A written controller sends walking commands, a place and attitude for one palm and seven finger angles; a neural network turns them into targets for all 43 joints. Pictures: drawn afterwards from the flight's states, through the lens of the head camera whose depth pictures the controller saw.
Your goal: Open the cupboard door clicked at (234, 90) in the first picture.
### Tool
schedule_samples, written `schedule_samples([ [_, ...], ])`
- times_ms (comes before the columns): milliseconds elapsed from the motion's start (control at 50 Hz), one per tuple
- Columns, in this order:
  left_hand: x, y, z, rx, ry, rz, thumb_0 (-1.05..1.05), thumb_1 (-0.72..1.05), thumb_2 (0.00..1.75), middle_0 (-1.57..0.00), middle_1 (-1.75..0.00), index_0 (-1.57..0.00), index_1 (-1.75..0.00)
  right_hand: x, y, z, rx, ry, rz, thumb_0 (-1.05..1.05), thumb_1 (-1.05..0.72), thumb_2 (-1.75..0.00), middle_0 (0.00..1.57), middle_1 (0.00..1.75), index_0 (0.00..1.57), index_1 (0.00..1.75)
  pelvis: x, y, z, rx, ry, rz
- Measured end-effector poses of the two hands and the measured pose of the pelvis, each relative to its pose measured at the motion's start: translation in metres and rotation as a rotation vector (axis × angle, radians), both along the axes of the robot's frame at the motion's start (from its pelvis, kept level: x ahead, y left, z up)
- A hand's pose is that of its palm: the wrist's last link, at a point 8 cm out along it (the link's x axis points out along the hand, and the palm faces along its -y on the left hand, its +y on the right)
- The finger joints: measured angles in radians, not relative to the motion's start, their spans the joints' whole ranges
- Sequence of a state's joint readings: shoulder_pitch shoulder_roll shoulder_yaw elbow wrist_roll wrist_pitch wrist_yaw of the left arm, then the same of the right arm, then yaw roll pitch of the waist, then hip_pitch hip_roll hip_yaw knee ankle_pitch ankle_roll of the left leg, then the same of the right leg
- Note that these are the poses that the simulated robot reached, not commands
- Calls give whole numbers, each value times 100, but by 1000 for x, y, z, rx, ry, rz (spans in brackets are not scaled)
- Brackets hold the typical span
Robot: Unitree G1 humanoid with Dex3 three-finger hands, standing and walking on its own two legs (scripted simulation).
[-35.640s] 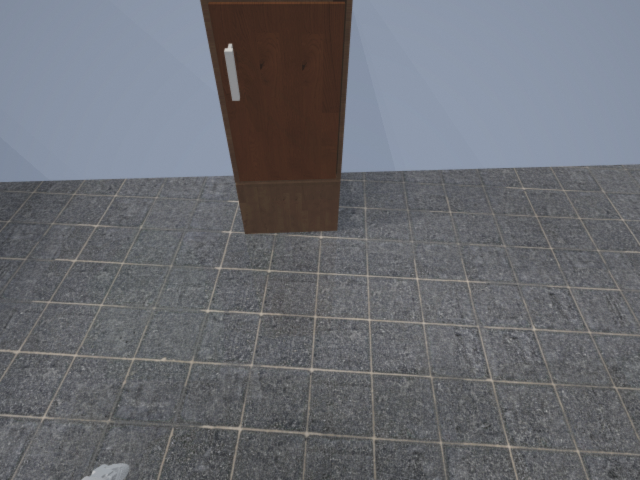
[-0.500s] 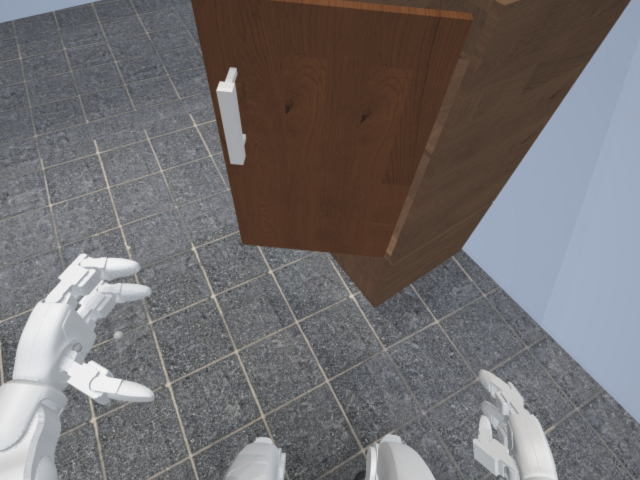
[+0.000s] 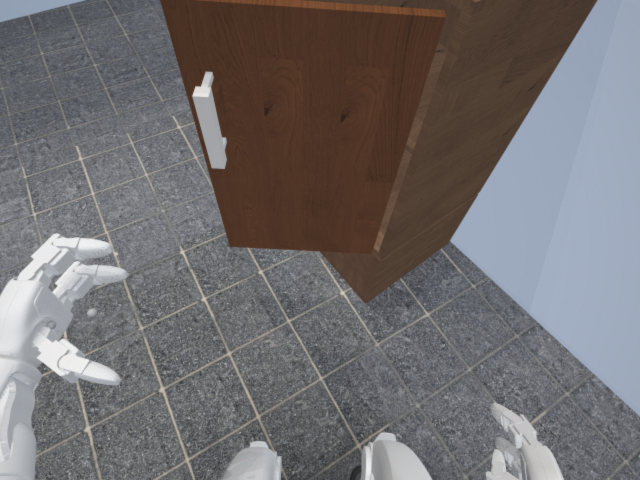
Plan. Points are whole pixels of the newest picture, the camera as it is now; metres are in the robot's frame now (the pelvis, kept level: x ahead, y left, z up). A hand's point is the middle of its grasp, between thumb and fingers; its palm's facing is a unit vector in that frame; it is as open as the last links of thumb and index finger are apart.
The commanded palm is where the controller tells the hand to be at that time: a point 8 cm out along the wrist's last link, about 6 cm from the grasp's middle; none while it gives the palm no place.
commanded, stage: raise the hand with hooked fingers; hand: left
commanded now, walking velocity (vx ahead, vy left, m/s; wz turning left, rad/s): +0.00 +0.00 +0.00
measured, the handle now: (213, 122) +0.61 +0.20 +0.04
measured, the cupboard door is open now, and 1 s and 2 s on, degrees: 51 51 51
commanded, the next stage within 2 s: move the hooked fingers beside the handle in 0.30 s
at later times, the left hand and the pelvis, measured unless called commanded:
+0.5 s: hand (94, 312) +0.29 +0.27 +0.05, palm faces +0.01 -1.00 -0.04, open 13.9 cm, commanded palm +0.28 +0.32 +0.05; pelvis +0.00 -0.01 +0.00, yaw +1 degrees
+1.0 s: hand (129, 239) +0.39 +0.26 +0.04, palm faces -0.03 -1.00 -0.02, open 14.0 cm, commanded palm +0.37 +0.31 +0.05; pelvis -0.01 +0.00 -0.01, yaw -1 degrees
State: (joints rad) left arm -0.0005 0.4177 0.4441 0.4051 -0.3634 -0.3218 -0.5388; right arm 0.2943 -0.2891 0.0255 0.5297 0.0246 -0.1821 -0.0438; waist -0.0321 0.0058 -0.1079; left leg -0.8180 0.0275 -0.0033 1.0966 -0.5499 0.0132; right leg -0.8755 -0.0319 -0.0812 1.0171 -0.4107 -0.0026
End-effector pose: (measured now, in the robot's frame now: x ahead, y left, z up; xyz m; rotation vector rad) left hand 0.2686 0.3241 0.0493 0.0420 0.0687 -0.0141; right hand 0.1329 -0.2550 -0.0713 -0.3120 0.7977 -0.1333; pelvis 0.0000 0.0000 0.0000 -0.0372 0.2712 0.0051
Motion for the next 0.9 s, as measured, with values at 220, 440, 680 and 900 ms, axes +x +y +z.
schedule_samples([
  [220,-4,-4,1,10,-16,16,-1,-49,30,-30,-120,-30,-120,3,2,-1,13,-12,3,1,-90,-90,20,30,21,30,-2,-3,0,3,-7,1],
  [440,-6,-4,2,5,-19,15,-1,-49,30,-30,-120,-30,-120,13,9,-3,32,-37,30,1,-90,-90,20,30,21,30,-3,-5,-2,4,-6,3],
  [680,44,-7,-3,-14,-28,-9,-1,-50,30,-30,-120,-30,-120,1,0,-13,-4,15,7,1,-90,-90,20,30,21,30,-8,-6,-8,2,18,3],
  [900,83,-4,-3,-14,-23,1,-1,-49,30,-29,-120,-30,-120,-42,-10,-21,-12,155,-70,1,-90,-90,20,30,21,30,-6,-3,-8,4,51,-15],
])
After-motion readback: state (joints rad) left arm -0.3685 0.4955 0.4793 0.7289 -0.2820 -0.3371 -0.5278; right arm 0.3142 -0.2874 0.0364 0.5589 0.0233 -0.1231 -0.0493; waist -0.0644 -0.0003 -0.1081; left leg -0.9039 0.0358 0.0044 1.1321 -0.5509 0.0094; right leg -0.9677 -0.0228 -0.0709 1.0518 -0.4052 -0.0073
